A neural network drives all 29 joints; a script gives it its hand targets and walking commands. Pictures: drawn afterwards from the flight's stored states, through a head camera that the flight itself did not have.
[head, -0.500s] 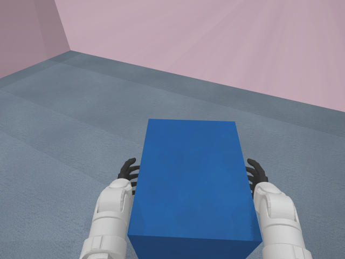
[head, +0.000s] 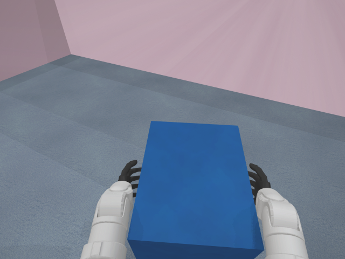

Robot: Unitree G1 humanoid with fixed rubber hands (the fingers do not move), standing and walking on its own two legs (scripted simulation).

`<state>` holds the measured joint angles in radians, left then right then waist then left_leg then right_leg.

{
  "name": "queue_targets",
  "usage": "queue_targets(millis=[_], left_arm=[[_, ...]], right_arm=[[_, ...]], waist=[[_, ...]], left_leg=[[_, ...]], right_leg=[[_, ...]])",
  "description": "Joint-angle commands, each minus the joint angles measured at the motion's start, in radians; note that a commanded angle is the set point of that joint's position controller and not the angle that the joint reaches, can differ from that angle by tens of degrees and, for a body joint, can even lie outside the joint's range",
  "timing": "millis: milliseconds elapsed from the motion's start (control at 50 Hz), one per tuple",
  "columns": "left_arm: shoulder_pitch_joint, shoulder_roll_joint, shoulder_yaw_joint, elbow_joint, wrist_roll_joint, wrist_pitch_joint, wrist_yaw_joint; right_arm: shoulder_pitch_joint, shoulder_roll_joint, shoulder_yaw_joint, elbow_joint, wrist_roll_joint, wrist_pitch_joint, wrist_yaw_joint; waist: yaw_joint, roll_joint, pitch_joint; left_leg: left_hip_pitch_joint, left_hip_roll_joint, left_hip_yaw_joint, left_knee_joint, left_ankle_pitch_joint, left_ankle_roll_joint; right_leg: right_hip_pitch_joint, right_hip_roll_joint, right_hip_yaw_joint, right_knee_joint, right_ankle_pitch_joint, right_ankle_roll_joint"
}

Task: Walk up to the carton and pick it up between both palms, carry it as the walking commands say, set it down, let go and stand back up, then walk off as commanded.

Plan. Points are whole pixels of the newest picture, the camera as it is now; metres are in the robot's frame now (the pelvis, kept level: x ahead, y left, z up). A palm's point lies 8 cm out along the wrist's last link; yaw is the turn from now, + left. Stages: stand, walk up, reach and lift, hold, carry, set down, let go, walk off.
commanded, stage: reach and lift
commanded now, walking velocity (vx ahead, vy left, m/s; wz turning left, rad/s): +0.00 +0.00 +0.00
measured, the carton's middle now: (190, 197) +0.31 +0.01 -0.02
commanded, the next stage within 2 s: hold in 0.12 s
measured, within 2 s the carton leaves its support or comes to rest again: neither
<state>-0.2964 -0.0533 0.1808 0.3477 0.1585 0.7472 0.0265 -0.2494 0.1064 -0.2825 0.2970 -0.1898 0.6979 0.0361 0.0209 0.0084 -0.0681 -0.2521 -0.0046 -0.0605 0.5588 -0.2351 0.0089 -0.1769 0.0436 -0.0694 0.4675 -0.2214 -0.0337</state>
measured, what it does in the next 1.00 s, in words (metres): lifts its left foot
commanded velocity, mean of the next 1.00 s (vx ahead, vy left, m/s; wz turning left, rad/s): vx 0.00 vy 0.00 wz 0.20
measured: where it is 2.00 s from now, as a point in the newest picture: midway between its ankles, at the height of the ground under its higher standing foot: outside the picture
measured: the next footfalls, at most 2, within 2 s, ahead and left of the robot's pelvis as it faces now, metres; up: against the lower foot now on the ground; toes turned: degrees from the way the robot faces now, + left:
left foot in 1.10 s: +0.05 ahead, +0.12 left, +0.00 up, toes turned +4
right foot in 1.48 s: +0.04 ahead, -0.08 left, +0.00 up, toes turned +3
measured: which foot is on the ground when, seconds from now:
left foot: down 0.00-0.82, up 0.84-1.00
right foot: down 0.00-1.00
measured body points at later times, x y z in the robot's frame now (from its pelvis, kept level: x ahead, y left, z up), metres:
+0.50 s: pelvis +0.00 +0.00 +0.00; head -0.06 +0.01 +0.45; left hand +0.30 +0.17 +0.03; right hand +0.30 -0.16 +0.04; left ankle +0.05 +0.11 -0.73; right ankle +0.02 -0.10 -0.73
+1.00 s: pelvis -0.01 +0.00 -0.01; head -0.04 -0.01 +0.44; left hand +0.30 +0.17 +0.07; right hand +0.31 -0.16 +0.07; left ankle -0.01 +0.12 -0.69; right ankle +0.03 -0.10 -0.73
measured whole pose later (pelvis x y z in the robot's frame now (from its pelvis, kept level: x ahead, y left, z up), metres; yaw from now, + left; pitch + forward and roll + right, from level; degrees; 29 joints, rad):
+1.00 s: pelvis -0.01 +0.00 -0.01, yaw +1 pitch -1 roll +0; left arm -0.31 -0.05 0.16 0.10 0.14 0.87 0.05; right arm -0.31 0.10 -0.26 0.08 -0.10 0.85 -0.02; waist 0.01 0.01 -0.07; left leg -0.43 -0.02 0.00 0.97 -0.31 0.01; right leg -0.32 -0.02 -0.07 0.61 -0.27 -0.03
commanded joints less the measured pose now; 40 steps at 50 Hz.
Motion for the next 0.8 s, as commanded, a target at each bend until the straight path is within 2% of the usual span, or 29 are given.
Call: queue_targets(millis=[0, 20, 40, 60, 80, 120, 140, 180, 200, 220, 240, 260, 280, 320, 360, 380, 400, 420, 440, 500, 520, 580, 620, 640, 660, 680, 740, 760, 780], left_arm=[[-0.608, -1.021, -0.533, -0.176, -0.232, -0.038, -0.272], [-0.622, -1.040, -0.563, -0.188, -0.259, -0.045, -0.277], [-0.592, -1.025, -0.517, -0.144, -0.225, -0.035, -0.275], [-0.593, -1.007, -0.517, -0.148, -0.219, -0.038, -0.280], [-0.646, -0.990, -0.524, -0.194, -0.237, -0.050, -0.286], [-0.660, -1.012, -0.517, -0.155, -0.218, -0.049, -0.289], [-0.668, -1.020, -0.570, -0.208, -0.240, -0.050, -0.288], [-0.649, -1.015, -0.550, -0.195, -0.240, -0.057, -0.289], [-0.651, -1.015, -0.537, -0.177, -0.235, -0.046, -0.285], [-0.590, -1.015, -0.516, -0.138, -0.220, -0.039, -0.285], [-0.654, -1.014, -0.549, -0.201, -0.240, -0.056, -0.291], [-0.609, -1.039, -0.521, -0.129, -0.236, -0.046, -0.292], [-0.642, -1.054, -0.561, -0.184, -0.254, -0.058, -0.293], [-0.632, -0.997, -0.535, -0.222, -0.235, -0.051, -0.285], [-0.573, -1.002, -0.512, -0.148, -0.219, -0.033, -0.288], [-0.619, -1.023, -0.549, -0.207, -0.244, -0.047, -0.290], [-0.589, -1.031, -0.539, -0.164, -0.229, -0.039, -0.288], [-0.633, -1.024, -0.576, -0.254, -0.254, -0.051, -0.288], [-0.604, -1.021, -0.560, -0.233, -0.243, -0.046, -0.287], [-0.573, -1.011, -0.580, -0.265, -0.250, -0.036, -0.282], [-0.549, -1.002, -0.556, -0.214, -0.239, -0.026, -0.283], [-0.559, -0.997, -0.556, -0.230, -0.236, -0.033, -0.285], [-0.598, -0.993, -0.588, -0.297, -0.273, -0.045, -0.291], [-0.551, -0.971, -0.565, -0.262, -0.252, -0.044, -0.287], [-0.587, -0.993, -0.583, -0.282, -0.260, -0.043, -0.288], [-0.607, -1.005, -0.607, -0.230, -0.246, -0.043, -0.287], [-0.654, -1.004, -0.619, -0.301, -0.272, -0.005, -0.258], [-0.664, -0.996, -0.625, -0.334, -0.285, 0.007, -0.247], [-0.623, -0.976, -0.603, -0.333, -0.281, 0.019, -0.238]], right_arm=[[-0.623, 0.946, 0.620, -0.136, 0.247, 0.000, 0.214], [-0.608, 0.941, 0.624, -0.106, 0.238, 0.000, 0.221], [-0.617, 0.939, 0.602, -0.090, 0.221, 0.010, 0.220], [-0.600, 0.941, 0.584, -0.077, 0.220, 0.009, 0.215], [-0.623, 0.967, 0.592, -0.050, 0.213, 0.011, 0.214], [-0.682, 0.973, 0.594, -0.047, 0.248, -0.002, 0.227], [-0.635, 0.983, 0.610, -0.061, 0.246, -0.007, 0.223], [-0.635, 0.980, 0.621, -0.054, 0.240, -0.001, 0.224], [-0.650, 0.965, 0.600, -0.058, 0.240, 0.000, 0.227], [-0.612, 0.943, 0.599, -0.051, 0.216, 0.008, 0.220], [-0.601, 0.986, 0.613, -0.044, 0.240, 0.001, 0.227], [-0.657, 0.955, 0.615, -0.083, 0.230, -0.005, 0.224], [-0.655, 0.966, 0.641, -0.125, 0.247, -0.014, 0.224], [-0.596, 0.995, 0.619, -0.068, 0.230, 0.011, 0.224], [-0.594, 0.948, 0.603, -0.063, 0.224, 0.017, 0.217], [-0.646, 0.985, 0.643, -0.112, 0.249, -0.005, 0.214], [-0.626, 0.961, 0.623, -0.099, 0.228, 0.002, 0.216], [-0.571, 1.010, 0.629, -0.071, 0.235, 0.003, 0.214], [-0.579, 0.978, 0.629, -0.090, 0.246, 0.002, 0.218], [-0.541, 0.988, 0.655, -0.122, 0.246, 0.019, 0.214], [-0.537, 0.976, 0.638, -0.117, 0.232, 0.023, 0.206], [-0.533, 1.006, 0.661, -0.110, 0.248, 0.026, 0.207], [-0.563, 1.006, 0.687, -0.153, 0.252, 0.017, 0.200], [-0.573, 0.986, 0.679, -0.151, 0.260, 0.015, 0.198], [-0.574, 0.987, 0.676, -0.160, 0.258, 0.012, 0.199], [-0.619, 0.894, 0.693, -0.242, 0.245, 0.007, 0.218], [-0.637, 0.886, 0.698, -0.239, 0.254, 0.055, 0.196], [-0.649, 0.894, 0.712, -0.254, 0.270, 0.072, 0.193], [-0.678, 0.896, 0.735, -0.289, 0.290, 0.086, 0.186]], waist=[[-0.033, 0.074, -0.164], [-0.050, 0.028, -0.198], [-0.025, 0.032, -0.154], [-0.033, 0.021, -0.140], [-0.042, -0.069, -0.171], [-0.003, 0.049, -0.169], [-0.038, 0.040, -0.188], [-0.020, 0.002, -0.198], [-0.022, 0.048, -0.184], [-0.025, -0.019, -0.168], [-0.028, 0.007, -0.170], [-0.030, 0.000, -0.202], [-0.032, 0.057, -0.250], [-0.020, 0.015, -0.216], [-0.024, -0.005, -0.117], [-0.027, -0.013, -0.213], [-0.028, -0.007, -0.204], [-0.030, 0.007, -0.227], [-0.019, 0.072, -0.215], [-0.022, 0.029, -0.221], [-0.028, 0.001, -0.215], [-0.018, 0.033, -0.214], [-0.023, -0.029, -0.290], [-0.015, -0.028, -0.238], [-0.025, 0.037, -0.249], [-0.022, 0.106, -0.380], [-0.011, 0.134, -0.232], [-0.008, 0.094, -0.225], [-0.003, -0.007, -0.163]], left_leg=[[0.168, -0.066, -0.029, -0.158, 0.047, 0.012], [0.217, -0.057, -0.035, -0.156, 0.072, 0.012], [0.165, -0.054, -0.037, -0.171, 0.020, 0.015], [0.184, -0.065, -0.028, -0.169, 0.023, 0.013], [0.224, -0.060, -0.036, -0.157, 0.010, 0.022], [0.200, -0.065, -0.026, -0.160, -0.040, 0.018], [0.241, -0.075, -0.023, -0.152, 0.046, 0.011], [0.259, -0.065, -0.025, -0.143, 0.055, 0.019], [0.221, -0.069, -0.024, -0.161, 0.028, 0.014], [0.250, -0.063, -0.032, -0.160, 0.056, 0.019], [0.226, -0.064, -0.022, -0.155, 0.028, 0.019], [0.233, -0.056, -0.030, -0.162, 0.055, 0.019], [0.223, -0.062, -0.030, -0.154, 0.074, 0.017], [0.222, -0.073, -0.026, -0.156, 0.066, 0.019], [0.219, -0.058, -0.025, -0.167, 0.038, 0.019], [0.280, -0.069, -0.019, -0.136, 0.050, 0.015], [0.260, -0.055, -0.036, -0.154, 0.059, 0.017], [0.260, -0.058, -0.036, -0.148, 0.097, 0.015], [0.227, -0.066, -0.025, -0.147, 0.107, 0.009], [0.233, -0.066, -0.028, -0.152, 0.174, 0.014], [0.232, -0.063, -0.030, -0.157, 0.122, 0.019], [0.222, -0.069, -0.021, -0.153, 0.114, 0.021], [0.259, -0.060, -0.039, -0.139, 0.153, 0.026], [0.251, -0.068, -0.023, -0.139, 0.146, 0.024], [0.239, -0.068, -0.028, -0.142, 0.137, 0.020], [0.158, 0.166, -0.069, -0.041, 0.404, 0.015], [-0.072, 0.197, -0.183, -0.136, 0.022, 0.054], [-0.146, 0.188, -0.197, -0.148, -0.102, 0.059], [-0.258, 0.147, -0.144, -0.092, -0.183, 0.038]], right_leg=[[0.044, 0.005, 0.181, -0.103, 0.034, 0.006], [0.033, 0.010, 0.176, -0.102, 0.043, 0.007], [0.053, 0.014, 0.166, -0.099, 0.007, 0.010], [0.047, 0.006, 0.168, -0.114, 0.011, 0.011], [0.005, 0.003, 0.174, -0.125, -0.040, 0.009], [-0.004, -0.012, 0.186, -0.125, -0.079, -0.005], [-0.014, -0.008, 0.187, -0.132, 0.008, -0.002], [0.008, -0.006, 0.180, -0.122, 0.008, 0.007], [0.009, -0.003, 0.177, -0.125, -0.002, 0.003], [-0.005, -0.005, 0.185, -0.135, 0.000, 0.005], [0.016, -0.011, 0.187, -0.133, -0.004, 0.001], [0.025, 0.001, 0.176, -0.119, 0.020, 0.009], [0.070, 0.009, 0.181, -0.098, 0.048, 0.010], [0.059, 0.004, 0.179, -0.106, 0.043, 0.015], [0.006, -0.004, 0.179, -0.127, 0.001, 0.010], [-0.004, -0.011, 0.190, -0.126, 0.006, 0.007], [0.016, 0.000, 0.177, -0.117, 0.015, 0.006], [0.037, -0.001, 0.188, -0.112, 0.065, 0.004], [0.060, 0.001, 0.185, -0.094, 0.091, 0.013], [0.089, 0.005, 0.190, -0.096, 0.175, 0.018], [0.087, 0.008, 0.187, -0.100, 0.118, 0.019], [0.083, 0.001, 0.194, -0.099, 0.127, 0.019], [0.101, 0.009, 0.191, -0.087, 0.145, 0.025], [0.071, 0.000, 0.193, -0.105, 0.149, 0.025], [0.075, 0.003, 0.193, -0.093, 0.140, 0.021], [-0.005, -0.190, 0.100, 0.093, 0.222, 0.006], [-0.101, -0.120, 0.070, 0.104, -0.161, 0.030], [-0.076, -0.126, 0.074, 0.095, -0.195, 0.031], [-0.065, -0.160, 0.140, 0.010, -0.241, 0.013]])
